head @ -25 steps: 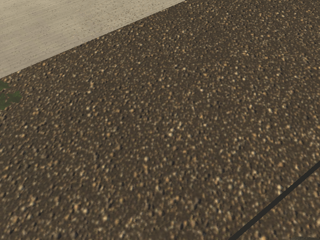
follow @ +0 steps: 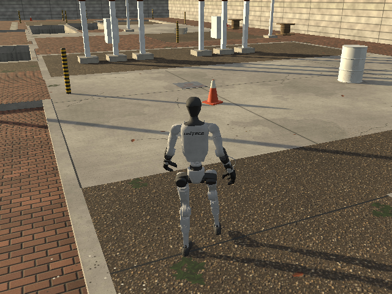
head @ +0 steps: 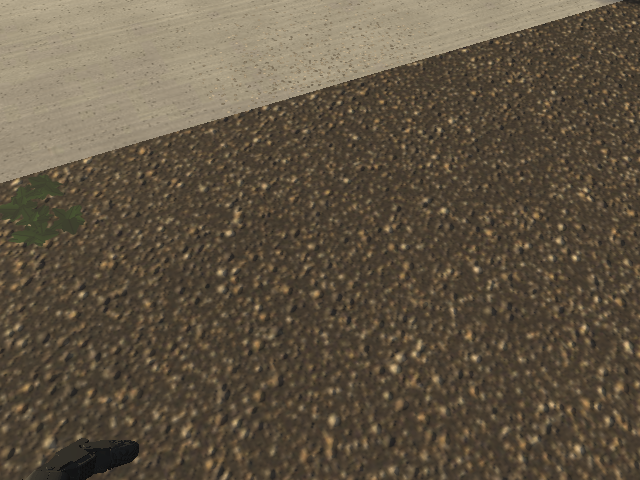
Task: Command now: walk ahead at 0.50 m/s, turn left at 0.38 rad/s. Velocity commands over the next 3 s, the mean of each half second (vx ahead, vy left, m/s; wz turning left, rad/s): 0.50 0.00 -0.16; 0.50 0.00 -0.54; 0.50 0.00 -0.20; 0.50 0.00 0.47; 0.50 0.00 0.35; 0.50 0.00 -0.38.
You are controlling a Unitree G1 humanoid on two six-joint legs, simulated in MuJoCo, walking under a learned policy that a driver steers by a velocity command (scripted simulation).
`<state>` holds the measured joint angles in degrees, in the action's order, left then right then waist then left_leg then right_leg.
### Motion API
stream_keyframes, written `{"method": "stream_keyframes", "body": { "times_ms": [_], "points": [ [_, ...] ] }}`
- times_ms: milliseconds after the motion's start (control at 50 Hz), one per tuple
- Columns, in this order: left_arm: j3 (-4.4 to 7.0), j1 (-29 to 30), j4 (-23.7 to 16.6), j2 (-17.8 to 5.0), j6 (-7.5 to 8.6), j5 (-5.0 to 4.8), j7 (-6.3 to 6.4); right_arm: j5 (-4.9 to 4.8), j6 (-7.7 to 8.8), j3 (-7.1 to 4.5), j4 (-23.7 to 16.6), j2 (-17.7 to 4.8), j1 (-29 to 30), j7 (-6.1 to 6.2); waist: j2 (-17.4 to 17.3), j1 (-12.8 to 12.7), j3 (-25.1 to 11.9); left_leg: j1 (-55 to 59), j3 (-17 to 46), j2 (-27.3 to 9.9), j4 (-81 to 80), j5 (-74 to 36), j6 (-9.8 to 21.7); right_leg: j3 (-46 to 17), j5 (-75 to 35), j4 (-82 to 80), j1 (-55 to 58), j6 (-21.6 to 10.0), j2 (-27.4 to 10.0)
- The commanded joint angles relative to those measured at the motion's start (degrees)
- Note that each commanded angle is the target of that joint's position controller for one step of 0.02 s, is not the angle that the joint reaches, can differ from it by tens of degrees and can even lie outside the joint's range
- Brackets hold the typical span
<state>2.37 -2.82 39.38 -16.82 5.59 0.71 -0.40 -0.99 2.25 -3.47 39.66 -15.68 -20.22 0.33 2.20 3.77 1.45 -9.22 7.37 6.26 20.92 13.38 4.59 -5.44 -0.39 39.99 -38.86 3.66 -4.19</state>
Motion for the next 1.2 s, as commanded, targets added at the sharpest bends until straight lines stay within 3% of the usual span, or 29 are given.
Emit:
{"method": "stream_keyframes", "body": {
  "times_ms": [20,120,140,160,180,200,220,240,260,280,360,460,560,620,640,660,680,700,720,740,780,860,980,1080,1120,1140,1160,1180,1200],
  "points": [
    [0.44,4.8,-4.0,-3.3,1.13,-0.82,-1.01,-0.28,1.05,-2.40,-2.1,-9.1,-0.6,0.45,-7.5,0.6,-1.8,-3.7,8.3,-13.2,-5.6,-9.3,8.1,2.6,-7.6,-6.8,9.3,-0.6,2.5],
    [1.37,3.9,-4.8,-5.7,1.35,-1.12,-1.74,0.22,0.57,-2.54,0.2,-9.6,-1.9,0.24,-9.2,-0.3,-0.2,7.4,10.3,-17.8,0.1,-20.4,6.2,4.4,4.1,-11.2,9.0,-6.2,3.0],
    [2.05,-0.5,-3.6,-6.6,1.41,-0.92,-1.59,0.24,0.40,-2.38,0.2,-9.3,-1.1,0.28,-8.5,-2.7,-2.5,8.2,7.9,-16.0,5.2,-30.6,5.1,6.1,4.4,-13.1,14.9,-8.0,4.8],
    [2.98,-8.0,-1.9,-8.5,1.52,-0.55,-1.47,0.71,0.33,-1.83,-0.2,-8.2,-0.8,0.42,-6.9,-5.9,-8.5,5.8,4.6,-13.1,15.5,-35.8,3.5,3.9,0.9,-11.8,26.3,-10.6,3.0],
    [3.91,-16.5,-1.1,-12.8,1.54,-0.02,-1.59,1.83,0.70,-0.72,-1.3,-5.7,-4.4,0.64,2.2,-7.1,-18.1,-6.9,1.2,-7.9,33.3,-20.7,0.6,-11.4,-3.6,-9.8,45.4,-17.2,-7.1],
    [4.53,-20.2,1.0,-13.9,0.93,-1.12,-2.23,1.06,1.54,0.00,-1.1,-3.7,-8.9,0.41,16.5,-6.1,-21.0,-26.1,-2.2,-0.5,49.3,15.8,-3.7,-36.0,11.5,-19.1,58.2,-24.8,-15.5],
    [3.35,-19.4,0.3,-9.4,0.67,-2.80,-2.30,0.49,2.25,-0.66,-1.8,-8.2,-3.9,0.13,9.5,-7.8,-15.7,-33.8,1.5,-3.9,53.7,16.8,-3.4,-39.5,24.2,-22.8,56.4,-22.6,-14.8],
    [2.75,-15.7,-0.6,-7.5,0.19,-2.27,-1.91,-0.10,2.82,-1.03,-3.4,-9.4,3.2,-0.13,3.9,-8.3,-8.0,-36.0,0.5,-6.1,52.9,11.3,-3.2,-32.1,22.7,-23.8,48.9,-20.2,-12.9],
    [2.46,-13.9,-1.2,-7.2,-0.24,-1.41,-1.72,0.63,3.35,-0.74,-4.4,-8.4,7.1,-0.14,-0.5,-7.7,-4.0,-35.2,-0.8,-7.5,50.3,8.1,-3.2,-26.8,16.4,-24.7,42.2,-19.5,-10.5],
    [2.31,-12.8,-1.5,-6.7,-0.46,-1.11,-1.51,1.59,3.77,-0.85,-5.0,-7.6,7.9,-0.15,-1.6,-6.2,-2.3,-33.4,-1.0,-9.0,46.0,5.6,-3.6,-23.7,10.9,-25.5,38.0,-19.1,-8.6],
    [2.14,-12.9,-1.2,-6.3,-0.60,-1.33,-0.49,2.24,3.39,-0.47,-4.9,-5.2,7.1,0.08,2.6,-3.7,-3.4,-27.9,-3.1,-9.5,35.2,3.4,-6.4,-16.5,-0.9,-27.4,32.0,-19.2,-4.6],
    [3.10,-16.6,0.7,-8.8,-1.70,-2.14,1.07,1.74,3.58,0.59,-6.6,-2.8,17.3,-0.12,2.5,-6.8,-1.8,-23.0,-3.5,-7.0,17.3,-11.8,-8.5,-12.4,-0.9,-26.9,26.5,-16.7,-1.6],
    [3.17,-20.3,1.9,-8.4,-2.97,-2.64,1.60,0.69,4.68,0.00,-7.8,-4.5,23.4,-1.16,3.1,-8.1,-1.6,-17.2,-2.0,-4.5,8.0,-13.9,-7.6,-17.6,4.3,-22.6,28.9,-15.1,-2.5],
    [3.39,-18.3,1.3,-8.1,-3.53,-2.50,1.76,0.39,5.31,-1.30,-6.5,-6.6,18.3,-1.03,4.9,-4.3,-2.7,-8.3,-2.4,-4.9,3.4,-10.4,-4.8,-20.3,2.6,-17.1,29.8,-13.1,-2.3],
    [2.90,-17.5,0.7,-6.5,-3.44,-2.18,1.60,0.82,5.45,-2.15,-5.4,-8.2,12.9,-0.59,4.3,-1.6,-6.1,0.8,-1.8,-7.0,2.4,-10.0,-2.9,-18.3,0.4,-11.0,27.4,-11.4,0.2],
    [1.76,-17.2,-0.6,-3.2,-3.16,-1.30,1.32,1.62,5.43,-3.09,-4.6,-11.3,4.1,-0.02,-1.4,2.2,-13.8,15.2,6.9,-16.6,3.6,-6.5,1.1,-13.5,7.5,4.1,20.6,-9.4,3.5],
    [0.67,-25.0,-1.9,-0.1,-2.71,-2.60,1.39,1.97,4.45,-3.99,-2.7,-15.0,-0.4,-0.16,-18.9,-0.8,-20.2,30.9,30.5,-28.8,0.0,4.0,10.1,-5.6,32.7,20.4,2.3,-6.0,10.8],
    [1.59,-25.1,-0.9,-5.6,-2.67,-3.15,1.58,0.85,4.09,-3.20,-2.9,-10.5,0.2,-0.51,-16.0,-0.3,-16.1,28.1,36.5,-30.2,-2.9,15.3,10.1,-5.4,33.4,28.8,-5.2,-5.1,5.8],
    [2.50,-19.5,-1.2,-8.4,-2.94,-2.83,1.56,0.72,3.94,-2.32,-3.2,-7.2,2.5,-0.37,-10.4,0.9,-8.8,21.4,28.5,-27.4,-3.9,14.0,7.8,-4.8,27.9,31.4,-6.8,-4.6,4.0],
    [2.63,-16.6,-1.7,-8.0,-3.19,-2.24,1.58,1.11,3.73,-1.82,-3.3,-6.2,5.1,-0.39,-6.8,0.0,-4.7,15.0,21.1,-24.9,-5.0,6.8,6.5,-3.1,23.7,31.1,-5.5,-4.0,2.2],
    [2.82,-14.4,-2.8,-6.4,-3.40,-1.90,0.95,1.75,3.68,-1.11,-2.3,-4.3,7.5,-0.41,-7.9,-2.1,-1.0,6.9,11.9,-21.1,-7.8,-2.6,5.4,-2.4,19.3,28.2,-2.7,-3.6,-0.5],
    [2.14,-12.0,-4.7,-3.2,-4.21,-1.99,0.23,1.27,4.44,-1.75,0.0,-5.8,7.4,-0.51,-7.7,-2.9,0.2,3.0,2.7,-20.4,-11.8,-10.8,6.7,-0.6,14.8,23.4,-2.8,-2.6,-2.2],
    [1.17,-3.4,-7.0,-2.0,-3.41,-1.94,-1.44,1.02,3.76,-2.37,2.9,-9.2,5.9,-0.14,-5.3,-0.4,1.2,5.0,-8.8,-19.3,-11.9,-18.8,5.1,2.6,-0.4,6.1,-0.6,-3.1,-1.8],
    [1.20,3.2,-10.6,-2.7,-3.45,-2.17,-2.98,-0.28,2.36,-2.98,5.5,-11.8,2.2,-0.06,-5.5,0.7,3.0,11.9,-12.8,-21.8,-8.8,-24.4,3.1,6.4,3.8,-2.4,0.8,-6.2,0.0],
    [2.15,1.0,-10.9,-4.5,-3.79,-1.78,-3.14,-0.65,1.64,-3.46,5.6,-13.5,2.3,0.28,-7.3,-1.7,0.4,13.8,-15.3,-21.9,-1.7,-42.8,1.8,9.8,9.9,-3.6,7.3,-8.5,3.5],
    [3.19,-3.9,-10.0,-6.2,-4.04,-1.62,-3.02,-0.78,1.20,-3.70,5.5,-14.4,2.6,0.55,-7.8,-4.8,-2.8,13.4,-16.8,-21.3,6.1,-51.3,1.0,11.3,11.5,-4.7,14.4,-10.1,6.0],
    [4.95,-13.6,-7.5,-9.1,-4.30,-1.80,-2.42,-0.82,0.96,-3.35,5.2,-13.7,2.9,0.87,-6.3,-10.0,-7.7,8.0,-18.5,-19.4,18.1,-51.5,-0.7,11.3,8.0,-8.2,28.4,-12.3,8.2],
    [6.31,-22.4,-5.6,-13.0,-4.85,-1.91,-1.12,0.91,1.42,-1.72,4.5,-10.0,0.6,0.81,1.7,-12.8,-13.6,-8.1,-18.3,-16.9,35.8,-28.3,-2.7,-2.6,6.1,-8.9,47.8,-16.0,-0.7],
    [5.98,-19.8,-6.5,-17.1,-4.08,-2.02,-1.01,2.14,2.92,0.91,2.2,-3.1,-5.3,-0.42,14.0,-5.9,-21.0,-29.4,-11.6,-6.2,53.3,20.4,-5.1,-35.4,16.6,-16.5,62.2,-26.0,-15.6]
  ]
}}
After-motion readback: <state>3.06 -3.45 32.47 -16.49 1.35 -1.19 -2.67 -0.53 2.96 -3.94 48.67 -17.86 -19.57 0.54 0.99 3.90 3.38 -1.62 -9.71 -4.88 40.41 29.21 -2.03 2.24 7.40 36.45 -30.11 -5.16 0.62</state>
